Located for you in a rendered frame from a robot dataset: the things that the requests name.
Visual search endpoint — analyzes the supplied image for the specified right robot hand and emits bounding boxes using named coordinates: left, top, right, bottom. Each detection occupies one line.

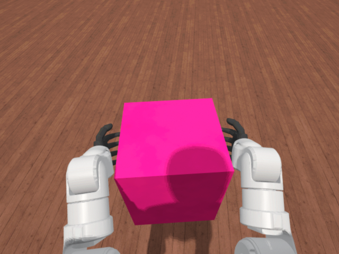
left=221, top=118, right=248, bottom=159

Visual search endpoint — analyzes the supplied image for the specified right robot forearm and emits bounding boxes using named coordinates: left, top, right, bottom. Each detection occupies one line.
left=231, top=138, right=297, bottom=254

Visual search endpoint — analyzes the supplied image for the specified robot right upper arm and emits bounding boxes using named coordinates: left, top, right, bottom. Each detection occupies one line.
left=234, top=237, right=295, bottom=254

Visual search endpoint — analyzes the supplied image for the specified left robot hand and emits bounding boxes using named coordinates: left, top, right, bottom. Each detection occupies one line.
left=94, top=123, right=120, bottom=165

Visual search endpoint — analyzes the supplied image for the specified left robot forearm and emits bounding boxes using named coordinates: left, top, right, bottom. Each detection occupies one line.
left=63, top=146, right=114, bottom=254

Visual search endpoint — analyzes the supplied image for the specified carton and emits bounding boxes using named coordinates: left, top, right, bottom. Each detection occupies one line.
left=114, top=98, right=234, bottom=225

